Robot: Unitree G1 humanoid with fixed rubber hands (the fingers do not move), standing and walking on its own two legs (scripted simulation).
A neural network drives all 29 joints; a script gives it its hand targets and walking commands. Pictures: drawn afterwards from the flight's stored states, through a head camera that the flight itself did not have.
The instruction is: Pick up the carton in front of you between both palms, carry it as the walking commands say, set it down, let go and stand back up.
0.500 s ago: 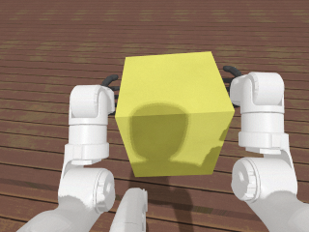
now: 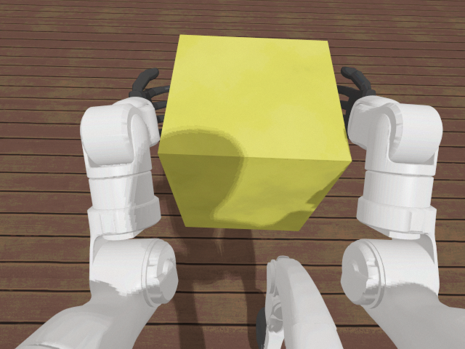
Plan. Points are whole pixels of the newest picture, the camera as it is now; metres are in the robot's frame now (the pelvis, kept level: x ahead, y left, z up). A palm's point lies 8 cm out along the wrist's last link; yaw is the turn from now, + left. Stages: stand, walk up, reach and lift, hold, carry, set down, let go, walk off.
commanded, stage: carry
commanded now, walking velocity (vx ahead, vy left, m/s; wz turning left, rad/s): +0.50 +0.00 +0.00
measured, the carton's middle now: (247, 145) +0.40 -0.03 +0.12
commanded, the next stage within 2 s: none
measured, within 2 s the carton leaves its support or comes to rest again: neither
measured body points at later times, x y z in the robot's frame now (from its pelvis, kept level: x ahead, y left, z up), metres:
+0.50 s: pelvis +0.31 -0.03 +0.10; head +0.35 -0.03 +0.54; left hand +0.70 +0.14 +0.27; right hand +0.72 -0.17 +0.27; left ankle +0.42 +0.11 -0.58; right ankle +0.29 -0.10 -0.64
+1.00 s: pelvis +0.61 +0.00 +0.11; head +0.64 +0.01 +0.56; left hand +0.98 +0.15 +0.20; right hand +0.97 -0.15 +0.21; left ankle +0.52 +0.10 -0.64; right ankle +0.73 -0.14 -0.61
